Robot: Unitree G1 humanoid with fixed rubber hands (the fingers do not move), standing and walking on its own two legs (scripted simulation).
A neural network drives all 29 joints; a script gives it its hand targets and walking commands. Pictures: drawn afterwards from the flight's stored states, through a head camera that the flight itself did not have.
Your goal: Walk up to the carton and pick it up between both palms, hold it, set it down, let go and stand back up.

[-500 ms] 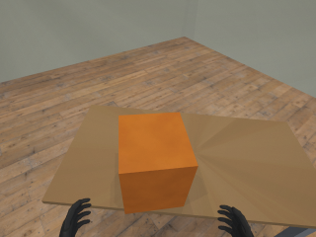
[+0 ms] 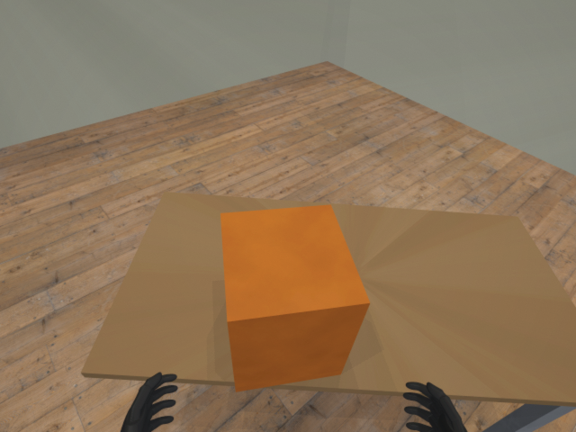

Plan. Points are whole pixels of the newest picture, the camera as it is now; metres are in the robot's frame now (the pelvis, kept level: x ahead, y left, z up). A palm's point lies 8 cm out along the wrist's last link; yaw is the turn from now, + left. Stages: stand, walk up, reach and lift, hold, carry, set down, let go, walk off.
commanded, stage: set down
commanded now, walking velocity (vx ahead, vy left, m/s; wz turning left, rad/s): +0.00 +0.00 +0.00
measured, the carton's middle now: (283, 297) +0.39 +0.03 -0.07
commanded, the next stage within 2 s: let go in 0.86 s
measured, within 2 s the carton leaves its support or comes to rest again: neither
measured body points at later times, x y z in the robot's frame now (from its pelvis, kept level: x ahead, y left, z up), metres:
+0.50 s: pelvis +0.00 +0.01 +0.00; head +0.00 +0.02 +0.45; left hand +0.16 +0.23 -0.08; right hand +0.17 -0.21 -0.08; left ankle +0.01 +0.13 -0.74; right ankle -0.02 -0.11 -0.74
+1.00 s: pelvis +0.01 +0.01 +0.00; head +0.02 +0.02 +0.45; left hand +0.18 +0.24 -0.09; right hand +0.17 -0.21 -0.09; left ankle +0.01 +0.13 -0.74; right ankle -0.02 -0.11 -0.74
